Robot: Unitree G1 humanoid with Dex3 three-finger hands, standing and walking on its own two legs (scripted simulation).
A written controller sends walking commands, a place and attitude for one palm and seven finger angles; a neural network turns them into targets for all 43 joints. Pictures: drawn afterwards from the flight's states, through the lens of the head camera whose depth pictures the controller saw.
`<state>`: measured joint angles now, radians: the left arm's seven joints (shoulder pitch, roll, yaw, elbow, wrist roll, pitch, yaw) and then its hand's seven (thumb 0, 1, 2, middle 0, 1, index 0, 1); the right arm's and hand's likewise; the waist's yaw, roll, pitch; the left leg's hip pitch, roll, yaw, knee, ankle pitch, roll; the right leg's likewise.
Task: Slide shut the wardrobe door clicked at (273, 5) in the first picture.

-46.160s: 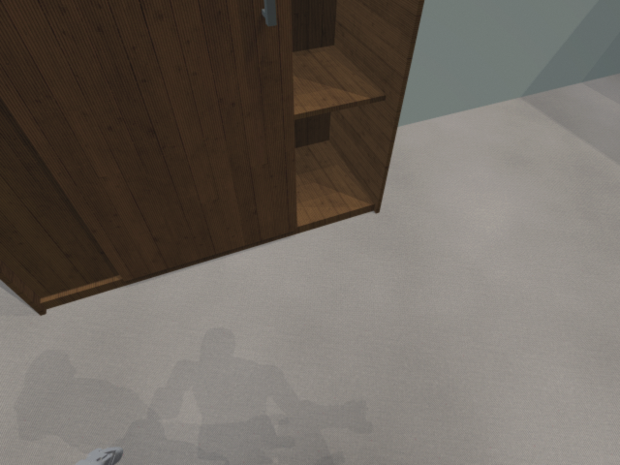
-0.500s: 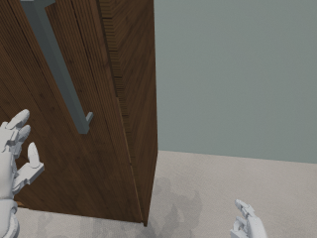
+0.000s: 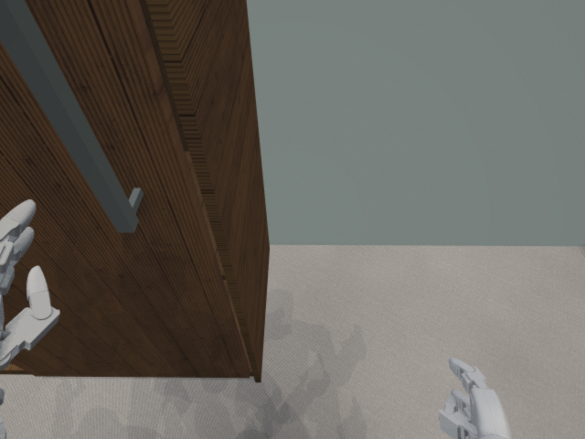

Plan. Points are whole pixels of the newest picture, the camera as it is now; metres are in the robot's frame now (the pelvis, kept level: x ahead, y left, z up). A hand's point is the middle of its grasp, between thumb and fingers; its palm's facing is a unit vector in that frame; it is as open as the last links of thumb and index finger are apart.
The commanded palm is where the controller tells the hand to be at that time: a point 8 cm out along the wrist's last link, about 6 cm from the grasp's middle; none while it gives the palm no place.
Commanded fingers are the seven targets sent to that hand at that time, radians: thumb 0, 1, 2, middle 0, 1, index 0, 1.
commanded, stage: step back with the hand held close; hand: left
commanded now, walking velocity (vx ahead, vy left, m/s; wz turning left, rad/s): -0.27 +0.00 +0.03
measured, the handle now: (84, 119) +0.37 +0.25 +0.26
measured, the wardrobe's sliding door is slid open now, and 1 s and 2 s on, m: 0.01 0.01 0.01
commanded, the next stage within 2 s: stop stepping back and stand still in 1.16 s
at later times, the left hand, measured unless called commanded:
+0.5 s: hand out of the picture +0.13 +0.28 +0.16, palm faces +0.48 -0.76 -0.44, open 7.4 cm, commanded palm +0.07 +0.32 +0.17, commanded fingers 0.00 0.90 0.90 -0.20 -0.30 -0.20 -0.30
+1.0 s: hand out of the picture +0.08 +0.30 +0.16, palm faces +0.44 -0.76 -0.48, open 7.4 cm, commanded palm +0.00 +0.33 +0.17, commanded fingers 0.00 0.90 0.90 -0.20 -0.30 -0.20 -0.30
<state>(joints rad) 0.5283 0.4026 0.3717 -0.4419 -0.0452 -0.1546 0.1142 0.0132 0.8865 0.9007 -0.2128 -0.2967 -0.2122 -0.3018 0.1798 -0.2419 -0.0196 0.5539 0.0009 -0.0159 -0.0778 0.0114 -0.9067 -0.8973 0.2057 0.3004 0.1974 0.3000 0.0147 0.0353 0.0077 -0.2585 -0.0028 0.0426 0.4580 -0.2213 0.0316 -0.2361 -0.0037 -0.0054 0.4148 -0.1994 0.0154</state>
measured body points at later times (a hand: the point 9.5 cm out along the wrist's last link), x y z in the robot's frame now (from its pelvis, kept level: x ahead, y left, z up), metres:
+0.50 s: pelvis -0.07 +0.01 -0.02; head -0.05 +0.03 +0.43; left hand +0.10 +0.32 +0.18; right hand +0.11 -0.22 -0.09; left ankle +0.01 +0.10 -0.74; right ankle +0.01 -0.13 -0.74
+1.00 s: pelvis -0.12 +0.03 -0.02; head -0.10 +0.07 +0.43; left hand +0.05 +0.34 +0.19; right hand +0.06 -0.22 -0.08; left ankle +0.01 +0.09 -0.74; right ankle -0.11 -0.13 -0.71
